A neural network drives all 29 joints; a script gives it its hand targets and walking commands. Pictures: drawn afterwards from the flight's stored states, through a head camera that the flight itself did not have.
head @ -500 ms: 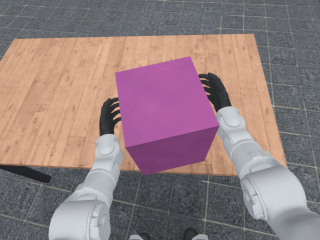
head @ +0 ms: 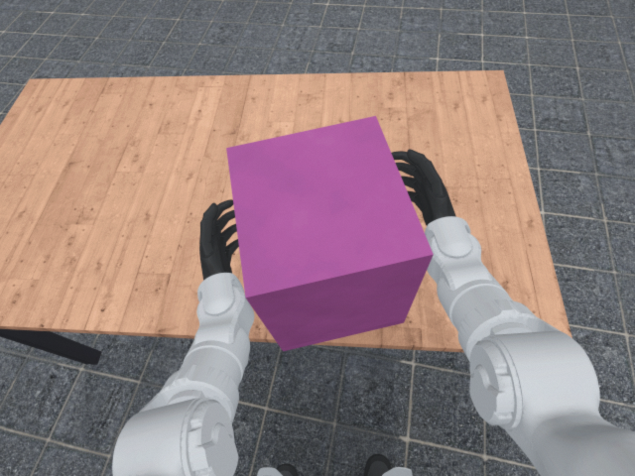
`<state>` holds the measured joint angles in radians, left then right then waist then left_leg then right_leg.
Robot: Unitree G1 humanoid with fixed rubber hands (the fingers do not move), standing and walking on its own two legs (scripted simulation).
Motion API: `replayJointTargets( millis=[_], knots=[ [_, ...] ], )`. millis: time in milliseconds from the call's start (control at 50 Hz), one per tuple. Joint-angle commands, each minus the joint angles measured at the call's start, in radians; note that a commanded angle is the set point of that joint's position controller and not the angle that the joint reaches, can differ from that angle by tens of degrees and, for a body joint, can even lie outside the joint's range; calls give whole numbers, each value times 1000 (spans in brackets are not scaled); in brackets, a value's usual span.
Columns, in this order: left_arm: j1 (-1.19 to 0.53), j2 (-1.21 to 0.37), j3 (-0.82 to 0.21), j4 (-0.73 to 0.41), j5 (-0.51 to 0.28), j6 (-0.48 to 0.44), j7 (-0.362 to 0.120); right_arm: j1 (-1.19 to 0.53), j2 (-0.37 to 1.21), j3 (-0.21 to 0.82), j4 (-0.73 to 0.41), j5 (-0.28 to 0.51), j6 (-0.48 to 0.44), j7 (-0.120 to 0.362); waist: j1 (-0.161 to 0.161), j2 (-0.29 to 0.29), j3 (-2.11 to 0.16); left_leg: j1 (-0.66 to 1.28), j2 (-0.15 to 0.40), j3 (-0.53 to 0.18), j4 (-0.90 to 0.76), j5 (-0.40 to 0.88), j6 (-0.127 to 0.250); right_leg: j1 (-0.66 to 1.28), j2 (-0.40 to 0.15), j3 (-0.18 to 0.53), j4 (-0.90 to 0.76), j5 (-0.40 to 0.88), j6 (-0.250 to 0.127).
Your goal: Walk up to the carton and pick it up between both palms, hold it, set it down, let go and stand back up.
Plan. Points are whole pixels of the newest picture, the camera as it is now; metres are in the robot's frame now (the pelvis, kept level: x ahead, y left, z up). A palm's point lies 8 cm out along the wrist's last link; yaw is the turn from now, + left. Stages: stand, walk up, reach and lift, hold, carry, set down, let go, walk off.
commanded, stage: reach and lift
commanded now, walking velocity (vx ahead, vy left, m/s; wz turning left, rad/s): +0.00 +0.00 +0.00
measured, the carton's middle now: (324, 245) +0.44 +0.04 -0.05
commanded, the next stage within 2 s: none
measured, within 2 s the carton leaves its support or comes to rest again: leaves its support in 0.30 s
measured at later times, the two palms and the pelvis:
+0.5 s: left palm (203, 272) +0.38 +0.20 -0.01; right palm (416, 203) +0.47 -0.08 +0.03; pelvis +0.01 +0.02 +0.01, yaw -1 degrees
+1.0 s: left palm (194, 280) +0.36 +0.20 -0.01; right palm (410, 209) +0.46 -0.07 +0.03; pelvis +0.00 +0.03 +0.01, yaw -1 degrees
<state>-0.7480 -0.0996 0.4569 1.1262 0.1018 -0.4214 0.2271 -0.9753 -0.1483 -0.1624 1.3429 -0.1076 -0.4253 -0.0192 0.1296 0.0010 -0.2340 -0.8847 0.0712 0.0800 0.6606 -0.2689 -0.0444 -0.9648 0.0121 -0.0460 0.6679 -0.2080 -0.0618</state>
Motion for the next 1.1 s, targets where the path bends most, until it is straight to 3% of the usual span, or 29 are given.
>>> replayJointTargets(
  millis=[0,160,220,300,500,840,1080],
  knots=[
    [-383,-445,-156,-77,251,-68,-146,-339,555,-92,56,-308,-85,96,-2,-102,-573,119,-79,48,-54,268,3,752,11,6,-66,343,31],
    [-358,-435,-129,-64,282,-80,-143,-291,545,-168,151,-398,-105,109,-24,-98,-502,117,-78,55,-79,273,13,748,14,-7,-84,346,30],
    [-344,-443,-147,-76,280,-79,-134,-282,528,-181,178,-397,-109,111,-34,-82,-490,150,-74,54,-82,310,8,714,31,-26,-85,353,21],
    [-330,-453,-159,-92,281,-81,-120,-272,521,-173,177,-386,-116,114,-25,-66,-511,190,-73,54,-78,359,7,677,44,-34,-97,361,13],
    [-315,-468,-175,-116,294,-65,-107,-251,522,-169,193,-365,-111,117,-38,-59,-509,242,-73,51,-80,374,7,641,54,-40,-125,339,8],
    [-345,-522,-266,-137,270,-133,-106,-281,576,-57,159,-364,-210,86,-47,-61,-628,244,-74,47,-77,467,-7,722,48,-49,-110,544,29],
    [-412,-554,-360,-166,227,-125,-84,-304,528,-68,191,-373,-216,96,-60,-9,-656,346,-59,28,-103,409,-20,602,69,-71,-163,381,10]
  ],
)
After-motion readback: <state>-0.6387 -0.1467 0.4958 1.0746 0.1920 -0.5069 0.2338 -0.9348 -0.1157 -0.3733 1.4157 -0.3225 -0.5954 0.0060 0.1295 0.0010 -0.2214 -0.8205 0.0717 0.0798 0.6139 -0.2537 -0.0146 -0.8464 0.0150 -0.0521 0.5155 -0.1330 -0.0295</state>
